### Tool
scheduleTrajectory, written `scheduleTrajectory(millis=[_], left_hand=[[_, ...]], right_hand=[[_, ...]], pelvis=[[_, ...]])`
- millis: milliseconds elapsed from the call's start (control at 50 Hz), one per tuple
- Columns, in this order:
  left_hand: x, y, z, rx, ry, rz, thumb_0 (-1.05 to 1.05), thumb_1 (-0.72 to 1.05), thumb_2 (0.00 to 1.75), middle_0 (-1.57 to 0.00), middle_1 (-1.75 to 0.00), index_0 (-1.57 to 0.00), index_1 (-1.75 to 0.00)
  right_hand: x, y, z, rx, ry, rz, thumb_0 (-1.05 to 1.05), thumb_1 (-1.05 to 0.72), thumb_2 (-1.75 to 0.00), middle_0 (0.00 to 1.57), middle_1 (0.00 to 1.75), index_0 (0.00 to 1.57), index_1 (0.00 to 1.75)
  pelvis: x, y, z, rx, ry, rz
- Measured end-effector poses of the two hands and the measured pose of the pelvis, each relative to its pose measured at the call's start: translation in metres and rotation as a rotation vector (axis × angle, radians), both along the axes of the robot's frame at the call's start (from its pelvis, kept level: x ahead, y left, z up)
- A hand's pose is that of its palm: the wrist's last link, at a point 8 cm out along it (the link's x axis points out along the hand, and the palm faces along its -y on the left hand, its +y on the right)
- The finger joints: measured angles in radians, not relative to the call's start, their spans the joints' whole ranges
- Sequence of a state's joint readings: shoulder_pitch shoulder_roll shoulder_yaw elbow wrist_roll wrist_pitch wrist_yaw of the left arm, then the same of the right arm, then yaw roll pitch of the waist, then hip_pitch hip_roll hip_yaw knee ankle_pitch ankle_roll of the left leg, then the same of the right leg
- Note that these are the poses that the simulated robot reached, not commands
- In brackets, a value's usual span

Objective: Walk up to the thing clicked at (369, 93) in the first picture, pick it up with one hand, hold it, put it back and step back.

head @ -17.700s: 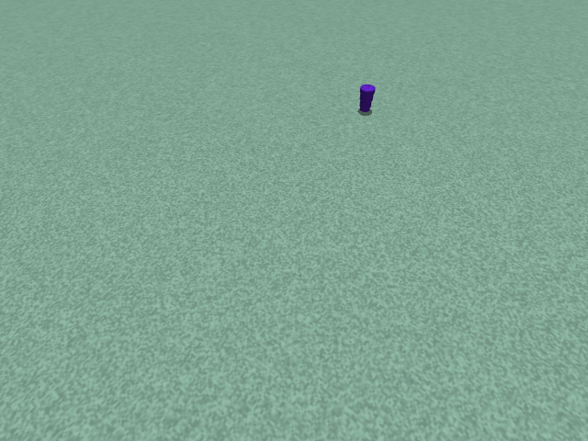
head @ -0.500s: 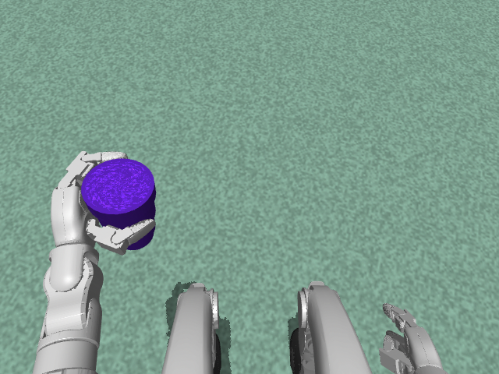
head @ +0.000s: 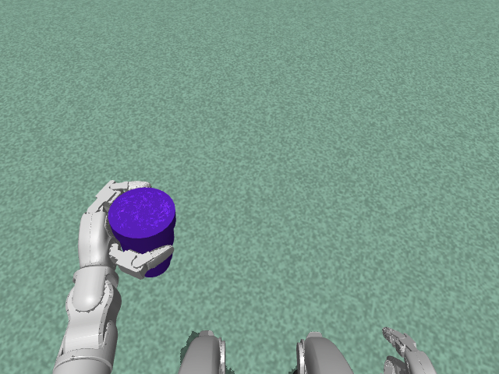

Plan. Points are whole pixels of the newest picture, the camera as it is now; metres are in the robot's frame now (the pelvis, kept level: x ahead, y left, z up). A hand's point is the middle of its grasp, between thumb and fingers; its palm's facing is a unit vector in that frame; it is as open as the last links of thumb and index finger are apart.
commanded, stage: lift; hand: left
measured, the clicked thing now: (148, 238) +0.34 +0.19 -0.01
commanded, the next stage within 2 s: hold in 0.74 s
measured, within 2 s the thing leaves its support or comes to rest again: neither
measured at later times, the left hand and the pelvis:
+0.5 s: hand (143, 208) +0.35 +0.17 +0.08, palm faces +0.15 -0.99 -0.03, open 11.8 cm; pelvis +0.02 -0.01 +0.04, yaw +0 degrees
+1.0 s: hand (144, 199) +0.35 +0.17 +0.10, palm faces +0.15 -0.99 -0.02, open 11.8 cm; pelvis +0.02 -0.01 +0.06, yaw +0 degrees
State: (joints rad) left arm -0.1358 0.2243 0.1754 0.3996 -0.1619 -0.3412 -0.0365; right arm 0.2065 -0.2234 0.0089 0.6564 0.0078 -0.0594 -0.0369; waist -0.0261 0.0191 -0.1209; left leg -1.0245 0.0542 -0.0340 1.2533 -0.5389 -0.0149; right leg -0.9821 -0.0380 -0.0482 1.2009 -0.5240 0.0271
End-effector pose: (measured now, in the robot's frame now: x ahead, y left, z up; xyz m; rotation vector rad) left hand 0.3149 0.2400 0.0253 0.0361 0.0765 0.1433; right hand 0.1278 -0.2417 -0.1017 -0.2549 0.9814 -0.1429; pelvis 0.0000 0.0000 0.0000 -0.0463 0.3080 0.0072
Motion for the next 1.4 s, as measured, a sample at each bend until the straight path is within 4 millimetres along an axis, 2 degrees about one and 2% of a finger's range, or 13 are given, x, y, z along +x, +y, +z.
scheduleTrajectory(millis=[260, 500, 1060, 1400], left_hand=[[0.002, -0.011, 0.034, -0.003, -0.014, 0.007, 0.04, -0.55, 1.06, -0.72, -0.97, -0.59, -0.96], [0.008, -0.018, 0.053, -0.013, -0.014, 0.008, 0.04, -0.55, 1.06, -0.72, -0.97, -0.59, -0.96], [0.009, -0.024, 0.075, -0.016, -0.032, 0.011, 0.04, -0.54, 1.06, -0.71, -0.97, -0.58, -0.96], [0.001, -0.022, 0.085, -0.016, -0.037, 0.013, 0.04, -0.54, 1.06, -0.71, -0.97, -0.58, -0.96]], right_hand=[[0.003, 0.002, 0.025, 0.011, -0.004, -0.003, 0.01, -0.92, -0.90, 0.20, 0.30, 0.20, 0.30], [0.007, -0.004, 0.043, 0.002, -0.007, -0.016, 0.01, -0.92, -0.90, 0.20, 0.30, 0.20, 0.30], [0.010, -0.010, 0.060, 0.005, -0.008, -0.025, 0.01, -0.93, -0.90, 0.20, 0.30, 0.20, 0.30], [0.012, -0.007, 0.069, 0.014, -0.034, -0.021, 0.01, -0.93, -0.90, 0.20, 0.30, 0.20, 0.30]], pelvis=[[0.008, -0.004, 0.027, 0.010, -0.064, 0.003], [0.016, -0.007, 0.044, 0.017, -0.113, 0.001], [0.024, -0.011, 0.062, 0.025, -0.173, -0.001], [0.022, -0.009, 0.068, 0.026, -0.208, 0.000]])
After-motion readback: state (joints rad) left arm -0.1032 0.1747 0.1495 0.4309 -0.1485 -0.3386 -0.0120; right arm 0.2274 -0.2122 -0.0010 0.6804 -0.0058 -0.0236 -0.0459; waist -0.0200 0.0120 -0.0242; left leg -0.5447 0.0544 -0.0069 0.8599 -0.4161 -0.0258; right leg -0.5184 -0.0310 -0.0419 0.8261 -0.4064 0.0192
